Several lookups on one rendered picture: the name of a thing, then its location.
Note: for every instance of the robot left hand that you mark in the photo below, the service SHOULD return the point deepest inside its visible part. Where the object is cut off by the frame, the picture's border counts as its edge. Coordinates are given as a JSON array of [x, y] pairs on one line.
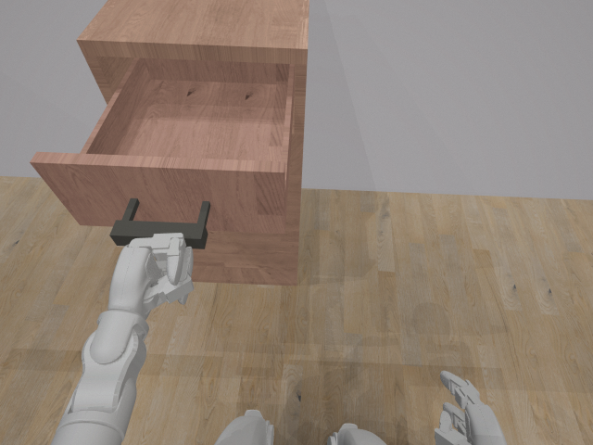
[[136, 270]]

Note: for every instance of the left robot shin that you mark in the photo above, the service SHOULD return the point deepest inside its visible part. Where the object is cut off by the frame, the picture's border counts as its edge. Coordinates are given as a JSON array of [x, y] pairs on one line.
[[253, 413]]

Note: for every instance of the robot right hand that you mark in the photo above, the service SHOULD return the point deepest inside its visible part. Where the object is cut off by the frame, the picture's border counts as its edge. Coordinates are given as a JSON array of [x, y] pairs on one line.
[[477, 426]]

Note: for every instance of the robot left forearm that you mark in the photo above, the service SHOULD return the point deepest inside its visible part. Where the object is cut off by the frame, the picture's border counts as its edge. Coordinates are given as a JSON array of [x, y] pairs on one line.
[[101, 405]]

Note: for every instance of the cabinet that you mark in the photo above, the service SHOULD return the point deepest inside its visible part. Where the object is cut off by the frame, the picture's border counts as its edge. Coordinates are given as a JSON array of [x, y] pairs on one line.
[[260, 31]]

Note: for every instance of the drawer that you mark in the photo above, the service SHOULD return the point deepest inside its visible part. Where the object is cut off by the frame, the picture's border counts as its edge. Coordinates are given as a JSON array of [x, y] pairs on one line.
[[177, 132]]

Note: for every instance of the handle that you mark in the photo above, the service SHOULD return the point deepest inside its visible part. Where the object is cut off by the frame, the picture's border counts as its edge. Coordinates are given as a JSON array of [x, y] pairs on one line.
[[125, 230]]

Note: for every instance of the robot left thigh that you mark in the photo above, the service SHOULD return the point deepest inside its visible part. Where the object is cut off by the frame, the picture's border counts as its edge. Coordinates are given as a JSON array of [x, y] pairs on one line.
[[247, 430]]

